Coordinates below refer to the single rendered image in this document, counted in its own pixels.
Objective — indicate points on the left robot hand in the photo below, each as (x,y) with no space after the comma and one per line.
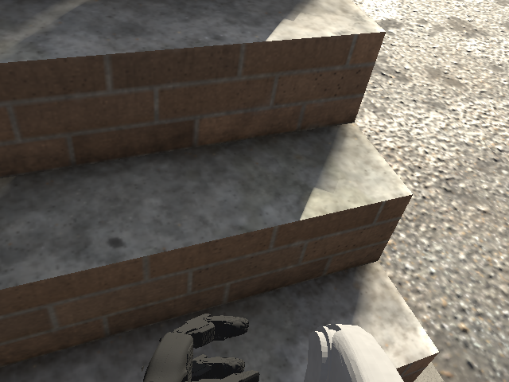
(173,360)

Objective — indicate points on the right robot thigh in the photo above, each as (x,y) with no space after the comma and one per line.
(347,353)

